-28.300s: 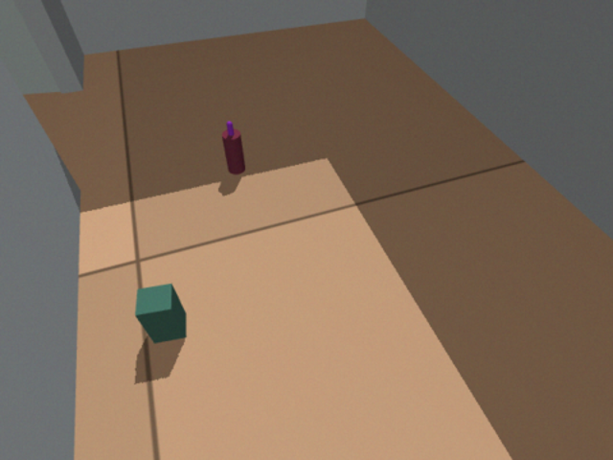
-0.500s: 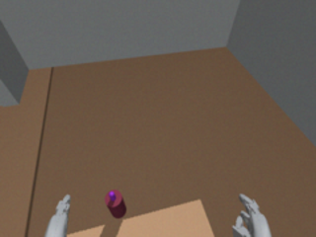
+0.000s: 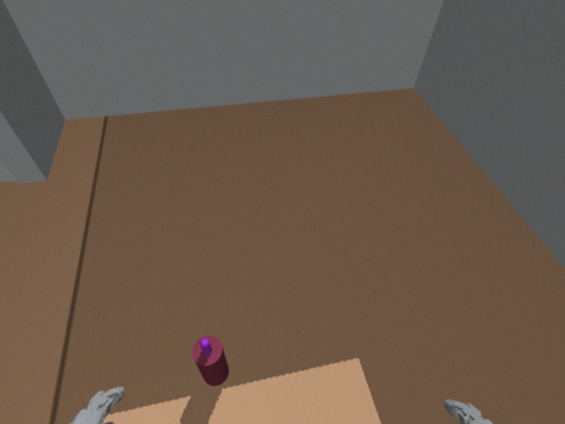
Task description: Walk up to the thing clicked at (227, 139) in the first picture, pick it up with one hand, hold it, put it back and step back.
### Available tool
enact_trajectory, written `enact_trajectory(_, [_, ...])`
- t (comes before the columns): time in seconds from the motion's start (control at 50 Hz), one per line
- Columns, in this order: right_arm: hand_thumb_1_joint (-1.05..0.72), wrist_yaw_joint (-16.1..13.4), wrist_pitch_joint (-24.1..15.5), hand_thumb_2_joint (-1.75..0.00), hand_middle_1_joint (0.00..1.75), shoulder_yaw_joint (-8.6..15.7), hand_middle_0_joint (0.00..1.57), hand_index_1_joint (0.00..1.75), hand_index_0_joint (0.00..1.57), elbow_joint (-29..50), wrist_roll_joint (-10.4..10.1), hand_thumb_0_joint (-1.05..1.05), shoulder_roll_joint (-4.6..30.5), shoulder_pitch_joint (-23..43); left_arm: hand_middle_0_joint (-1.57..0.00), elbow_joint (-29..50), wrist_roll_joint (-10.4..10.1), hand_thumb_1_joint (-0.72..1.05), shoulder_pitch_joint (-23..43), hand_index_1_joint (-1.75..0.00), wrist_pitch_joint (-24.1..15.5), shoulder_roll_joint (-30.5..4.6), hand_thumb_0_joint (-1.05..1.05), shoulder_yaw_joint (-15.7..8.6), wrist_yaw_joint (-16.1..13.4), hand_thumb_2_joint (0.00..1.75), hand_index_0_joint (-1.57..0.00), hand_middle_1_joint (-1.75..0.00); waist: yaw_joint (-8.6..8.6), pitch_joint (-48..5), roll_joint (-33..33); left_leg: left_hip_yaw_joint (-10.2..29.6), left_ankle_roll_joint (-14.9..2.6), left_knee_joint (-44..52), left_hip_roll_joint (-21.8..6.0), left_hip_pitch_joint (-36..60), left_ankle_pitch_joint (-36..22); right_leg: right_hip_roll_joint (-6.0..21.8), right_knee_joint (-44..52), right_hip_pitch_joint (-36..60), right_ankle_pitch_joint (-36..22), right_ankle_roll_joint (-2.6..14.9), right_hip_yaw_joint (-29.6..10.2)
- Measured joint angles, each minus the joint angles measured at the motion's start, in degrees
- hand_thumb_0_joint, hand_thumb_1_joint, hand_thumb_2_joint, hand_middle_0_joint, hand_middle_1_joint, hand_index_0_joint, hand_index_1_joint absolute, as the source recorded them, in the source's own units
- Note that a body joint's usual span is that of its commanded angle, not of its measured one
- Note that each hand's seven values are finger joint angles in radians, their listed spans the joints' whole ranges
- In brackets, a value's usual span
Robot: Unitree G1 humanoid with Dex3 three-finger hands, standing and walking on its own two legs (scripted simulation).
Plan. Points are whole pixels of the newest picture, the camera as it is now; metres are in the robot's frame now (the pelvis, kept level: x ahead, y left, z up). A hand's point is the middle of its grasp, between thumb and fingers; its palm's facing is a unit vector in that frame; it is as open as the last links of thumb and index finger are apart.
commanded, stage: stand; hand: left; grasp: from the side
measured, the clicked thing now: (210, 358) +0.40 +0.21 -0.61
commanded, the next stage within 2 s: step back in 2.00 s
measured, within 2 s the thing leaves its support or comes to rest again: neither
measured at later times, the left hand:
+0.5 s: hand out of the picture +0.04 +0.25 -0.13, palm faces -0.01 -0.94 -0.34, open 7.4 cm
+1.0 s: hand out of the picture +0.04 +0.25 -0.12, palm faces -0.02 -0.94 -0.35, open 7.4 cm
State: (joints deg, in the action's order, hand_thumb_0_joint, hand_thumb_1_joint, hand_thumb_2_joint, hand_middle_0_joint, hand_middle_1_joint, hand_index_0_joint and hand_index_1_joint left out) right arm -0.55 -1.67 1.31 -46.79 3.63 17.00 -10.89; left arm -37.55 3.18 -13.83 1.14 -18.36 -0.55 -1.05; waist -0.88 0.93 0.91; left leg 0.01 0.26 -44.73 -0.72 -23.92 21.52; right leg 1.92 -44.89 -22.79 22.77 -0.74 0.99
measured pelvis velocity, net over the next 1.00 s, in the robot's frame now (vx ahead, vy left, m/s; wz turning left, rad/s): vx -0.01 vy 0.00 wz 0.00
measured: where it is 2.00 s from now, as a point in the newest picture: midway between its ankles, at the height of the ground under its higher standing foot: outside the picture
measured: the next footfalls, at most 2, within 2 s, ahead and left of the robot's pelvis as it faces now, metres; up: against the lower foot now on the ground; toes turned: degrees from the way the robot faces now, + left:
none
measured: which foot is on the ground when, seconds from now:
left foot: down 0.00-1.00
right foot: down 0.00-1.00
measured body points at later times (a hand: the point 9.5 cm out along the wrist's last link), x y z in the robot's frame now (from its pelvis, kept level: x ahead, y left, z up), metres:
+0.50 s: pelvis -0.01 +0.00 +0.03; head -0.01 +0.00 +0.48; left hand +0.04 +0.30 -0.10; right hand +0.06 -0.27 -0.11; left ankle +0.02 +0.12 -0.71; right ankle +0.01 -0.13 -0.71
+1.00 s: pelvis -0.01 +0.00 +0.04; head +0.00 -0.01 +0.49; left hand +0.04 +0.30 -0.10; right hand +0.05 -0.29 -0.10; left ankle +0.02 +0.12 -0.71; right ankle +0.01 -0.13 -0.71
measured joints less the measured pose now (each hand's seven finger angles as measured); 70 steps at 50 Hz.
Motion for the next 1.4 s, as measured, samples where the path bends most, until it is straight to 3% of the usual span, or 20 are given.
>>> enact_trajectory(0.1, [-0.90, 0.26, 0.71, -0.90, 0.30, 0.95, 0.21, 0.30, 0.20, -4.05, -0.31, 0.01, 1.11, -0.94, -0.21, -8.16, -0.29, 0.83, -0.29, -0.30, -0.77, -0.62, 0.01, -0.40, -0.17, 0.88, -0.20, -0.30, 0.10, 0.56, -0.49, 0.06, -0.13, 4.28, 0.15, 3.64, -1.91, 0.09, 4.57, 3.82, -2.03, -0.23, 0.17])
enact_trajectory(0.24, [-0.90, 0.40, 1.29, -0.90, 0.30, 0.34, 0.20, 0.30, 0.20, -9.04, -1.02, 0.01, 0.68, -0.63, -0.20, -16.16, -0.96, 0.89, 0.31, -0.30, -1.29, -0.37, 0.01, 0.12, -0.35, 0.89, -0.20, -0.30, 0.10, 1.62, -0.94, 0.16, -0.18, 10.90, 0.32, 8.52, -5.37, 0.17, 11.48, 8.90, -5.59, -0.44, 0.43])
enact_trajectory(0.52, [-0.90, 0.64, 1.41, -0.90, 0.30, -0.51, 0.21, 0.30, 0.20, -15.50, -1.76, 0.01, 0.33, 1.60, -0.21, -25.51, -1.39, 0.90, 3.60, -0.30, -1.62, 0.03, 0.01, 0.78, 0.18, 0.89, -0.20, -0.30, 0.06, 2.45, -1.62, 0.10, -0.10, 21.09, 0.64, 14.37, -11.30, 0.37, 20.97, 14.42, -11.15, -0.65, 0.55])
enact_trajectory(1.4, [-0.90, 0.64, 0.99, -0.90, 0.30, -1.11, 0.21, 0.30, 0.20, -19.06, -2.31, 0.01, 2.26, 4.47, -0.21, -29.55, -1.93, 0.90, 8.08, -0.30, -1.82, -0.42, 0.00, 0.24, 0.80, 0.89, -0.20, -0.30, 0.72, 2.14, -1.59, -0.03, 0.63, 26.21, -0.28, 17.02, -12.42, -0.61, 26.44, 17.05, -12.60, -0.10, 0.49])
